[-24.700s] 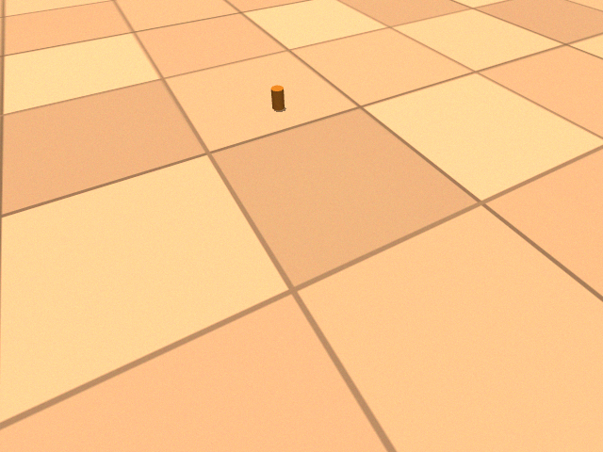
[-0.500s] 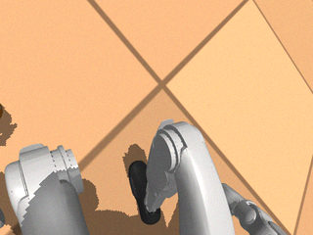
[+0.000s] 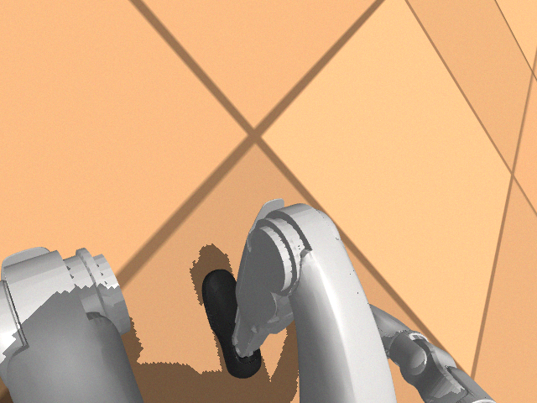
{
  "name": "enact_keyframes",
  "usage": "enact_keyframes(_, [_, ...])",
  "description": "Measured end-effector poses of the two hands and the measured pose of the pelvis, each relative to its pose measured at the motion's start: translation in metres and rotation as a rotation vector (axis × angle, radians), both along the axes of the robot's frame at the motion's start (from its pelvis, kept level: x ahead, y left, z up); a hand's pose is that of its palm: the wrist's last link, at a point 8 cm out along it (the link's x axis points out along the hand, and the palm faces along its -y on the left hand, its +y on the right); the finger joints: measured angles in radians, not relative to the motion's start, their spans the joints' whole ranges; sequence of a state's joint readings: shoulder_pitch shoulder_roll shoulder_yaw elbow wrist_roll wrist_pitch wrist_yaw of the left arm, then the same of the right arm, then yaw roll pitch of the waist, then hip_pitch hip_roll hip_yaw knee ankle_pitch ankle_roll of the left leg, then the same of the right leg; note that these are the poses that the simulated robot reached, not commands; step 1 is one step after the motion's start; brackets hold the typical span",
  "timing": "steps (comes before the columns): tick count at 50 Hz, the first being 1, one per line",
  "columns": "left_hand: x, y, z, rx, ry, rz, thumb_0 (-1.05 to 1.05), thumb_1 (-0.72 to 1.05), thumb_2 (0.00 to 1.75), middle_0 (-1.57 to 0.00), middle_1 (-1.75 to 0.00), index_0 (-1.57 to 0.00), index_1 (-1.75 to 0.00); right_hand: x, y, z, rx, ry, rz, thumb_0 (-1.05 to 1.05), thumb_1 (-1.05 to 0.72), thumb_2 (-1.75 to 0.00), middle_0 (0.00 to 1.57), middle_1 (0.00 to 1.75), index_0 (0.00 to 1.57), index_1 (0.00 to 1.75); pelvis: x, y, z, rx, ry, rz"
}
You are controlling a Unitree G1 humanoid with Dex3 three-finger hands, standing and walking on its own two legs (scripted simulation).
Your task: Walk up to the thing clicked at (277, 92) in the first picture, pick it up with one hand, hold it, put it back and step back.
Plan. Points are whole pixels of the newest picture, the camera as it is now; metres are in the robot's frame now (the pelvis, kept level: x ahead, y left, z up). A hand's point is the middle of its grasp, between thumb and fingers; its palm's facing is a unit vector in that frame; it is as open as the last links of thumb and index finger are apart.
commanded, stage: lower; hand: left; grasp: from the side
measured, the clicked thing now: out of the picture +0.43 +0.31 -0.21
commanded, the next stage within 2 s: loosen in 0.16 s
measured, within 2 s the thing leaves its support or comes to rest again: neither
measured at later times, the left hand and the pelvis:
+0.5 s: hand out of the picture +0.42 +0.31 -0.18, palm faces +0.47 -0.88 +0.00, open 10.9 cm; pelvis +0.00 +0.00 +0.00, yaw -1 degrees
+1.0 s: hand out of the picture +0.43 +0.32 -0.17, palm faces +0.45 -0.89 +0.01, open 17.1 cm; pelvis +0.00 +0.01 +0.00, yaw -1 degrees
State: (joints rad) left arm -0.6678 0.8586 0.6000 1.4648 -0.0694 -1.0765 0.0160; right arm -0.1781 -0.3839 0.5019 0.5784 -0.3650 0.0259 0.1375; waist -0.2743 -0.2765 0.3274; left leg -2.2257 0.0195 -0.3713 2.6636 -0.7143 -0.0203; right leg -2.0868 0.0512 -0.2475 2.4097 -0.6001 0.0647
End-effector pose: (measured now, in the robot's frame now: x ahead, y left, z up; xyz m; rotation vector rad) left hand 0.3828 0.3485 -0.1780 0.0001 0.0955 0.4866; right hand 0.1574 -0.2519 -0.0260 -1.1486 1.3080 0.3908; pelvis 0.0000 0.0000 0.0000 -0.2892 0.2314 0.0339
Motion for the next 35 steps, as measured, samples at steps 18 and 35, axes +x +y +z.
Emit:
enact_keyframes(18, [-0.002, 0.0, -0.005, 0.002, -0.014, -0.008, -0.03, -0.49, 1.06, -0.65, -0.96, -0.68, -0.99, 0.004, 0.005, 0.006, -0.018, -0.013, 0.035, -0.01, -0.91, -0.91, 0.21, 0.3, 0.2, 0.3, -0.002, 0.003, -0.001, -0.015, -0.022, -0.011])
enact_keyframes(35, [-0.001, 0.003, -0.001, -0.009, -0.041, -0.012, -0.02, -0.49, 0.4, -0.56, -0.5, -0.57, -0.51, 0.006, 0.014, 0.011, -0.02, -0.031, 0.051, -0.01, -0.92, -0.9, 0.21, 0.3, 0.21, 0.3, -0.004, 0.005, 0.0, -0.027, -0.031, -0.013])
